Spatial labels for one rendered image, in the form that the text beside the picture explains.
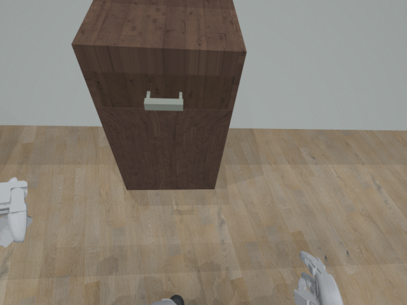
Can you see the handle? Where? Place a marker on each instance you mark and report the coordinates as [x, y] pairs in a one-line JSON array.
[[163, 104]]

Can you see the robot left hand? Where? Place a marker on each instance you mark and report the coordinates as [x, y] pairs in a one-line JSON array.
[[14, 220]]

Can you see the robot right hand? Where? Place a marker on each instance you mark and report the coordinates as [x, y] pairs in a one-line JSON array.
[[323, 289]]

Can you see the drawer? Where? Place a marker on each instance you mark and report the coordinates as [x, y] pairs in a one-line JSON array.
[[128, 89]]

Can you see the cabinet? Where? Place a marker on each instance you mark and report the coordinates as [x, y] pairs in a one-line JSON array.
[[163, 150]]

